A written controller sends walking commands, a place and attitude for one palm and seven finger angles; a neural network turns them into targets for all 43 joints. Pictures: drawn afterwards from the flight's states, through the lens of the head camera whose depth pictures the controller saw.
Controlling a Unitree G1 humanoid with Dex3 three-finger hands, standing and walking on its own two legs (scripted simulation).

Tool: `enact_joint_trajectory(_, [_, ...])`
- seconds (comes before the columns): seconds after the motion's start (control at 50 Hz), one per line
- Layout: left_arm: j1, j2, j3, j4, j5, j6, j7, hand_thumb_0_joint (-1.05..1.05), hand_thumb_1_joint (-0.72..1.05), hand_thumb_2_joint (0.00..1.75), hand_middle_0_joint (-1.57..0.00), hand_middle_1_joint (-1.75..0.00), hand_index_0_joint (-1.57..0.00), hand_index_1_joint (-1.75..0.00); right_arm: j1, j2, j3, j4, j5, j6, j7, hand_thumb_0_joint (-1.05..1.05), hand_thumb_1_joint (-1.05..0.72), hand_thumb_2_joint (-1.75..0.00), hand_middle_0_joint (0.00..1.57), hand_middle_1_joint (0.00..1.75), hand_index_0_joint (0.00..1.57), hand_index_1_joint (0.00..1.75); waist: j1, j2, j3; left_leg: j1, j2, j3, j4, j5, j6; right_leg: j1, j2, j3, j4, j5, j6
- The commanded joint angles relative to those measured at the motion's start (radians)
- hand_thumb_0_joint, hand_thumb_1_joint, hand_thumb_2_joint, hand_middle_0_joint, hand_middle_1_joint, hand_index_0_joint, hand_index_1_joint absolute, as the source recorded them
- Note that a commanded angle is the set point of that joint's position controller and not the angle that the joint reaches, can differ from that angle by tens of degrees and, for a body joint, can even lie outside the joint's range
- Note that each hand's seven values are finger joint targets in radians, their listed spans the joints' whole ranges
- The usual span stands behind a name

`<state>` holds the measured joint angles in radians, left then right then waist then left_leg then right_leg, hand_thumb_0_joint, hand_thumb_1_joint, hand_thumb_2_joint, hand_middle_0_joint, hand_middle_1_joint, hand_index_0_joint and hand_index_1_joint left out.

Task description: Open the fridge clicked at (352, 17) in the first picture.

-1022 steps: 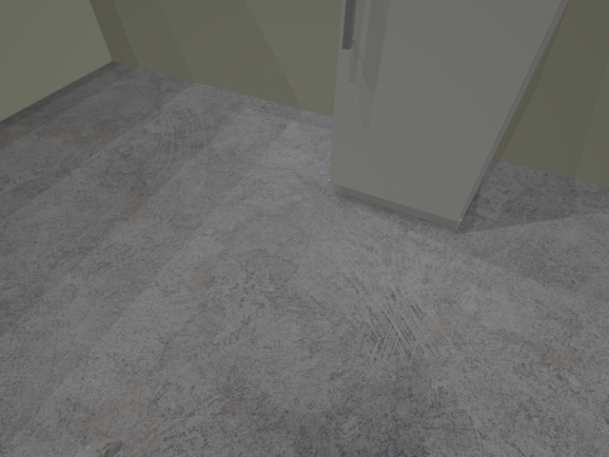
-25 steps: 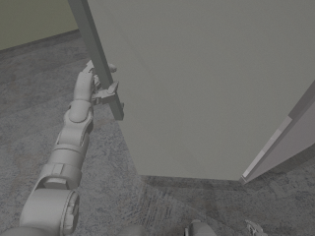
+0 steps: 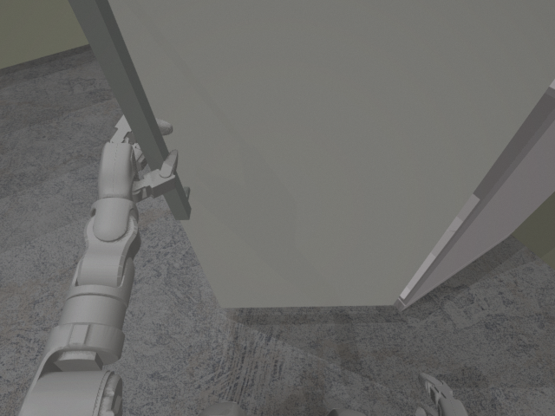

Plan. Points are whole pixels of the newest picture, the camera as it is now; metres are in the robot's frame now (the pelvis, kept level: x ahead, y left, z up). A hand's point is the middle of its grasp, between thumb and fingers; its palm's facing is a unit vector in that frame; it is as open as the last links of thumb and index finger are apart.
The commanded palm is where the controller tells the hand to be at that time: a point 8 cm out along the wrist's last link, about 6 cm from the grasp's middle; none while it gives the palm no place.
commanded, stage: stop walking and hold the door back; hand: left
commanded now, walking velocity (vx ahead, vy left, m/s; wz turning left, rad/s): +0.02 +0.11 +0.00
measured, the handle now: (151, 123) +0.46 +0.19 +0.16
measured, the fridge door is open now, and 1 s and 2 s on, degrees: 59 58 58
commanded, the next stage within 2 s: loosen the grip on the handle in 0.04 s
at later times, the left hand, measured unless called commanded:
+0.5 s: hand (166, 181) +0.41 +0.17 +0.10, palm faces +0.11 -0.97 -0.22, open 11.9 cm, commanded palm +0.38 +0.22 +0.12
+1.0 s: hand (157, 183) +0.43 +0.20 +0.08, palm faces +0.16 -0.97 -0.20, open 14.6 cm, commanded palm +0.38 +0.25 +0.09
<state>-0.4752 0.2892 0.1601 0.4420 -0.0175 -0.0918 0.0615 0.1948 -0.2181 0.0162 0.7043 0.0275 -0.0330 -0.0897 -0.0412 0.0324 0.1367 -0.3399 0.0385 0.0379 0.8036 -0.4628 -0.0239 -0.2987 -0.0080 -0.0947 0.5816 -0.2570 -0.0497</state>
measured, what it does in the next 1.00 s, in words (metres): stands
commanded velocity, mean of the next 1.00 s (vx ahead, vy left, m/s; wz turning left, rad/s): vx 0.00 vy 0.00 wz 0.00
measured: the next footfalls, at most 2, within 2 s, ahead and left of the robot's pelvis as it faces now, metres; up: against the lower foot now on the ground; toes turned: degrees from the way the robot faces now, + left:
none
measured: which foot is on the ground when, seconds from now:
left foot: down 0.00-1.00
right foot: down 0.00-1.00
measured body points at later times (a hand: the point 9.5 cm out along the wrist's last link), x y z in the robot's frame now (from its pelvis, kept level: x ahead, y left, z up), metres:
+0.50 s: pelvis -0.02 +0.02 -0.01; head +0.00 +0.03 +0.44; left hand +0.40 +0.22 +0.12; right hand +0.07 -0.24 -0.11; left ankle +0.02 +0.13 -0.73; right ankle +0.04 -0.09 -0.73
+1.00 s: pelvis +0.02 +0.02 -0.01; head +0.05 +0.03 +0.44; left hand +0.41 +0.25 +0.09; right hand +0.12 -0.24 -0.11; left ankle +0.02 +0.13 -0.73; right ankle +0.04 -0.09 -0.73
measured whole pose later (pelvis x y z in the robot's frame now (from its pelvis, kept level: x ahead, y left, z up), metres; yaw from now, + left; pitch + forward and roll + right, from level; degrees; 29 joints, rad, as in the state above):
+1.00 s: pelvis +0.02 +0.02 -0.01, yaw -2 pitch +7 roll +0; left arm -0.45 0.27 0.19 0.68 0.02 -0.32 0.07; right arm 0.30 -0.25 -0.02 0.66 0.00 -0.09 -0.01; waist -0.03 0.00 -0.07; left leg -0.46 0.03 0.09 0.66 -0.34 0.02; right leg -0.49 -0.02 -0.05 0.65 -0.29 -0.01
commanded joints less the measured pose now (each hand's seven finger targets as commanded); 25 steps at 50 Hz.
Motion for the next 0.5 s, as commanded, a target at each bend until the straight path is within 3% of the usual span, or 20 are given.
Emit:
enact_joint_trajectory(0.0, [-0.397,0.286,0.134,-0.21,-0.006,-0.074,0.045,0.0,0.9,0.9,-0.45,-1.4,-0.45,-1.4,-0.053,-0.109,-0.02,-0.134,-0.014,-0.04,-0.034,0.0,-0.9,-0.9,0.2,0.3,0.2,0.3,0.051,-0.164,-0.446,0.043,-0.016,0.004,-0.147,0.098,0.007,0.287,-0.281,0.217,-0.113,0.578,-0.058])
enact_joint_trajectory(0.02, [-0.421,0.28,0.126,-0.201,-0.008,-0.078,0.046,0.0,0.9,0.9,-0.45,-1.4,-0.45,-1.4,-0.056,-0.113,-0.021,-0.132,-0.016,-0.034,-0.037,0.0,-0.9,-0.9,0.2,0.3,0.2,0.3,0.052,-0.179,-0.436,0.088,-0.018,0.008,-0.211,0.145,0.009,0.243,-0.269,0.21,-0.13,0.455,-0.041])
enact_joint_trajectory(0.06, [-0.434,0.255,0.097,-0.184,-0.013,-0.085,0.047,0.0,0.9,0.9,-0.45,-1.4,-0.45,-1.4,-0.055,-0.129,-0.029,-0.127,-0.015,-0.024,-0.038,0.0,-0.9,-0.9,0.2,0.3,0.2,0.3,0.045,-0.129,-0.416,0.206,0.022,-0.005,-0.363,0.299,0.025,0.147,-0.219,0.169,-0.104,0.255,0.006])
enact_joint_trajectory(0.1, [-0.483,0.179,0.032,-0.175,-0.015,-0.099,0.035,0.0,0.9,0.9,-0.45,-1.4,-0.45,-1.4,-0.076,-0.144,-0.038,-0.152,-0.007,-0.02,-0.028,0.0,-0.9,-0.9,0.2,0.3,0.2,0.3,0.054,0.027,-0.396,0.238,0.139,-0.115,-0.376,0.426,0.076,0.062,-0.094,0.103,-0.059,0.079,0.061])
enact_joint_trajectory(0.12, [-0.925,0.588,0.292,-0.11,0.079,-0.109,0.018,0.0,0.9,0.9,-0.45,-1.4,-0.45,-1.4,-0.036,-0.144,-0.102,-0.179,-0.005,-0.061,0.001,0.0,-0.9,-0.9,0.2,0.3,0.2,0.3,0.085,-0.185,-0.387,0.124,0.104,-0.037,-0.258,0.412,0.097,0.213,-0.111,0.191,-0.15,0.234,0.057])
enact_joint_trajectory(0.14, [-1.021,0.606,0.365,0.037,0.092,-0.043,-0.036,0.0,0.78,0.84,-0.45,-1.4,-0.45,-1.4,-0.006,-0.229,-0.145,-0.073,-0.065,-0.107,0.01,0.0,-0.9,-0.9,0.2,0.3,0.2,0.3,0.009,0.079,-0.68,0.109,-0.027,0.018,-0.337,0.612,0.029,0.287,-0.054,0.089,-0.037,0.515,-0.038])
enact_joint_trajectory(0.16, [-0.666,0.21,0.066,0.25,0.075,-0.015,-0.06,0.0,0.66,0.78,-0.45,-1.4,-0.45,-1.4,0.103,-0.167,-0.091,-0.117,-0.008,-0.127,0.028,0.0,-0.9,-0.9,0.2,0.3,0.2,0.3,0.004,-0.135,-0.678,0.153,-0.043,-0.012,-0.299,0.663,0.005,0.157,-0.036,0.045,-0.005,0.44,-0.004])
enact_joint_trajectory(0.18, [-0.55,0.141,0.113,0.183,0.012,-0.049,-0.062,0.0,0.54,0.73,-0.45,-1.4,-0.45,-1.4,0.077,-0.17,-0.084,-0.115,-0.005,-0.13,0.044,0.0,-0.9,-0.9,0.2,0.3,0.2,0.3,0.027,-0.062,-0.585,0.17,-0.027,-0.031,-0.282,0.63,0.005,0.052,-0.017,0.044,-0.039,0.378,0.018])
enact_joint_trajectory(0.2, [-0.525,0.186,0.144,0.127,-0.026,-0.096,-0.041,0.0,0.42,0.67,-0.45,-1.4,-0.45,-1.4,0.045,-0.188,-0.074,-0.118,-0.009,-0.126,0.055,0.0,-0.9,-0.9,0.2,0.3,0.2,0.3,0.044,0.02,-0.524,0.189,-0.024,-0.029,-0.282,0.523,0.006,0.005,-0.013,0.055,-0.054,0.273,0.02])
enact_joint_trajectory(0.22, [-0.528,0.137,0.092,0.119,-0.024,-0.135,-0.025,0.0,0.3,0.61,-0.45,-1.4,-0.45,-1.4,0.022,-0.178,-0.067,-0.13,-0.014,-0.127,0.065,0.0,-0.9,-0.9,0.2,0.3,0.2,0.3,0.031,0.037,-0.462,0.155,-0.027,-0.03,-0.286,0.409,0.014,-0.038,-0.011,0.058,-0.062,0.184,0.016])
enact_joint_trajectory(0.24, [-0.536,0.111,0.058,0.134,0.002,-0.166,-0.01,0.0,0.17,0.55,-0.45,-1.4,-0.45,-1.4,0.029,-0.179,-0.064,-0.136,-0.014,-0.124,0.076,0.0,-0.9,-0.9,0.2,0.3,0.2,0.3,0.018,0.009,-0.407,0.111,-0.022,-0.044,-0.291,0.339,0.018,-0.066,-0.009,0.046,-0.063,0.126,0.013])
enact_joint_trajectory(0.3, [-0.545,0.085,-0.023,0.126,0.064,-0.229,0.033,0.0,-0.19,0.37,-0.45,-1.4,-0.45,-1.4,0.034,-0.178,-0.063,-0.171,-0.007,-0.12,0.094,0.0,-0.9,-0.9,0.2,0.3,0.2,0.3,0.002,-0.001,-0.389,0.042,-0.017,-0.058,-0.307,0.132,0.035,-0.132,-0.009,0.062,-0.049,-0.02,0.011])
enact_joint_trajectory(0.34, [-0.55,0.145,0.004,0.128,0.078,-0.236,0.05,0.0,-0.43,0.26,-0.44,-1.38,-0.44,-1.38,0.04,-0.188,-0.064,-0.179,0.0,-0.118,0.088,0.0,-0.9,-0.9,0.2,0.3,0.2,0.3,0.003,-0.014,-0.389,0.013,-0.016,-0.067,-0.319,0.05,0.04,-0.125,-0.009,0.07,-0.051,-0.064,0.011])
enact_joint_trajectory(0.36, [-0.562,0.118,-0.029,0.127,0.075,-0.231,0.051,0.0,-0.55,0.2,-0.42,-1.37,-0.42,-1.37,0.042,-0.185,-0.059,-0.19,0.005,-0.121,0.085,0.0,-0.9,-0.9,0.2,0.3,0.2,0.3,-0.008,-0.03,-0.393,0.005,-0.018,-0.062,-0.325,0.008,0.045,-0.13,-0.009,0.079,-0.063,-0.093,0.016])
enact_joint_trajectory(0.42, [-0.637,0.129,-0.035,0.116,0.048,-0.22,0.06,0.0,-0.55,0.2,-0.38,-1.32,-0.38,-1.32,0.053,-0.189,-0.054,-0.174,0.015,-0.136,0.065,0.0,-0.9,-0.9,0.2,0.3,0.2,0.3,-0.022,-0.074,-0.389,-0.019,-0.024,-0.056,-0.332,-0.047,0.05,-0.117,-0.008,0.092,-0.091,-0.147,0.022])
enact_joint_trajectory(0.44, [-0.639,0.164,-0.002,0.101,0.041,-0.223,0.068,0.0,-0.55,0.2,-0.37,-1.3,-0.37,-1.3,0.055,-0.193,-0.055,-0.166,0.014,-0.138,0.059,0.0,-0.9,-0.9,0.2,0.3,0.2,0.3,-0.012,-0.049,-0.407,-0.008,-0.023,-0.06,-0.335,-0.045,0.048,-0.106,-0.008,0.093,-0.088,-0.144,0.021])
enact_joint_trajectory(0.46, [-0.675,0.155,-0.012,0.057,0.037,-0.231,0.072,0.0,-0.55,0.2,-0.36,-1.28,-0.36,-1.28,0.059,-0.19,-0.054,-0.163,0.012,-0.144,0.058,0.0,-0.9,-0.9,0.2,0.3,0.2,0.3,-0.017,-0.023,-0.449,0.018,-0.023,-0.061,-0.335,-0.019,0.049,-0.095,-0.005,0.093,-0.082,-0.12,0.022])
enact_joint_trajectory(0.48, [-0.667,0.151,-0.008,0.065,0.031,-0.235,0.076,0.0,-0.55,0.2,-0.34,-1.27,-0.34,-1.27,0.063,-0.185,-0.052,-0.153,0.01,-0.149,0.054,0.0,-0.9,-0.9,0.2,0.3,0.2,0.3,-0.011,-0.033,-0.448,0.012,-0.022,-0.06,-0.333,-0.01,0.049,-0.085,-0.002,0.093,-0.082,-0.115,0.022])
